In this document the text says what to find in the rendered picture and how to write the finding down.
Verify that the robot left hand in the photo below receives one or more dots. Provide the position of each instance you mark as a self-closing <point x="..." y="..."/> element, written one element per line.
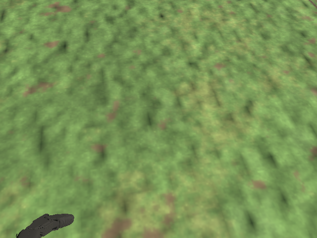
<point x="46" y="224"/>

